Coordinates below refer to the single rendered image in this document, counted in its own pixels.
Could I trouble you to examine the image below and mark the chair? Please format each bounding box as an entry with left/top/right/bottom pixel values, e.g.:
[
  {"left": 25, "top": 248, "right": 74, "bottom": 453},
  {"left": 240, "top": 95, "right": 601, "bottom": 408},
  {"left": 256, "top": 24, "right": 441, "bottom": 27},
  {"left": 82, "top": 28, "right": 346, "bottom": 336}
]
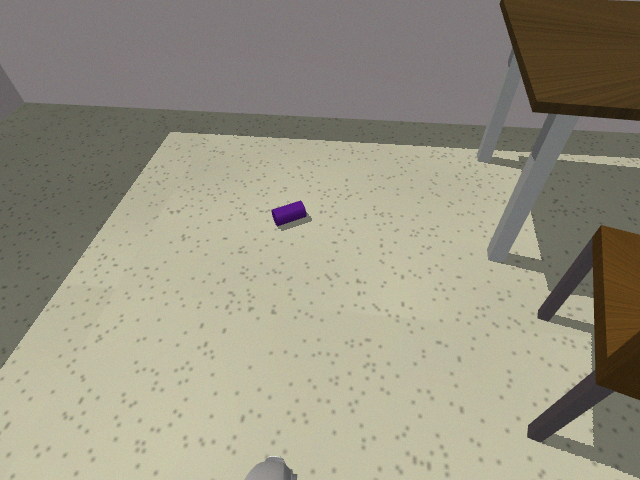
[{"left": 527, "top": 225, "right": 640, "bottom": 443}]

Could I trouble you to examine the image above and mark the table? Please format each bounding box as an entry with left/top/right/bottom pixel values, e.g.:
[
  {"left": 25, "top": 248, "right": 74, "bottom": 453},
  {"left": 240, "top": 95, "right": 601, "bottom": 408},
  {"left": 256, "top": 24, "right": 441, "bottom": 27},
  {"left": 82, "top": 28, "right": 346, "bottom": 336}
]
[{"left": 477, "top": 0, "right": 640, "bottom": 262}]

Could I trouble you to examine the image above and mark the can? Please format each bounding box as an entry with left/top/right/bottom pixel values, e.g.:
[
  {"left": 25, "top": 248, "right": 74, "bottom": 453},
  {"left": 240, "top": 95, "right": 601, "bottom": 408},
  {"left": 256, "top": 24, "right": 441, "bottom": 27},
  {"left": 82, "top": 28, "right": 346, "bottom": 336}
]
[{"left": 272, "top": 201, "right": 306, "bottom": 226}]

